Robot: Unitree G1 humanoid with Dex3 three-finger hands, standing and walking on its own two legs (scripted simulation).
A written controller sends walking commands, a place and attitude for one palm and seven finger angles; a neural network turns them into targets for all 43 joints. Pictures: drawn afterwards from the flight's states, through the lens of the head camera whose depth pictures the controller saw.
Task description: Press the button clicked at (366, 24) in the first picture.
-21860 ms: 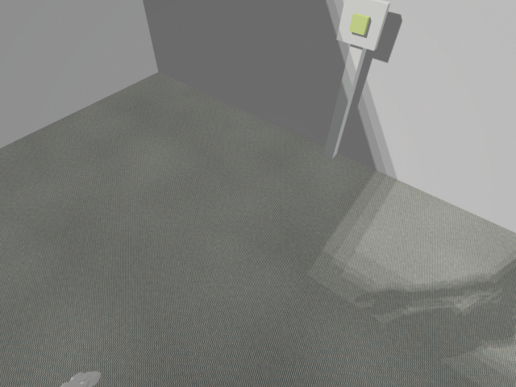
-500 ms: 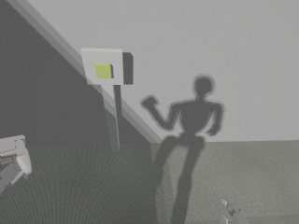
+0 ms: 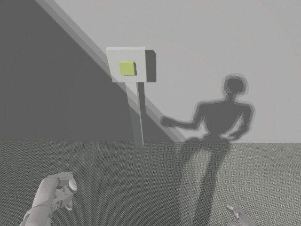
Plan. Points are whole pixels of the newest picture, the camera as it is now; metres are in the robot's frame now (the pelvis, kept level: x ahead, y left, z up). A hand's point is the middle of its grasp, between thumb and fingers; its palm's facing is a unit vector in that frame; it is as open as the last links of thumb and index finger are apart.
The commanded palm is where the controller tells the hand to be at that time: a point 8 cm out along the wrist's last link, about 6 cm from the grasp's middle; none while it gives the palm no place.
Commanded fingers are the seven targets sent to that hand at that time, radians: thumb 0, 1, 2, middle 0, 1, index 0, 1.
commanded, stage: let the arm hang, fingers relaxed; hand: left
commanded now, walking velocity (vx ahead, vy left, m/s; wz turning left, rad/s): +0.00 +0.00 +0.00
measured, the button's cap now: (127, 67) +0.80 +0.16 +0.01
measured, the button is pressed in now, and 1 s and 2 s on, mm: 0 0 0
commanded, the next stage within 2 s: stand and wait in 0.96 s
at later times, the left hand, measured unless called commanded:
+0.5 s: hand out of the picture -0.09 +0.20 -0.15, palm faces +0.05 -0.97 -0.25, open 6.1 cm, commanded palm none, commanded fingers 0.00 0.90 0.90 -0.20 -0.30 -0.20 -0.30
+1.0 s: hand out of the picture +0.01 +0.16 -0.16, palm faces +0.04 -0.98 -0.20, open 7.3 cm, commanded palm none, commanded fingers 0.00 0.90 0.90 -0.20 -0.30 -0.20 -0.30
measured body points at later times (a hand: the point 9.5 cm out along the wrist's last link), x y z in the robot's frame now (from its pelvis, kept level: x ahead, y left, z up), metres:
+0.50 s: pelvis -0.01 +0.00 +0.01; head +0.01 +0.00 +0.46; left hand -0.09 +0.25 -0.13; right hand -0.04 -0.22 -0.15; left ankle +0.05 +0.11 -0.72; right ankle +0.00 -0.12 -0.72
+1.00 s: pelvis +0.00 -0.01 +0.02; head +0.01 -0.02 +0.46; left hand +0.01 +0.21 -0.14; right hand -0.02 -0.22 -0.15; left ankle +0.05 +0.11 -0.72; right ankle +0.00 -0.12 -0.72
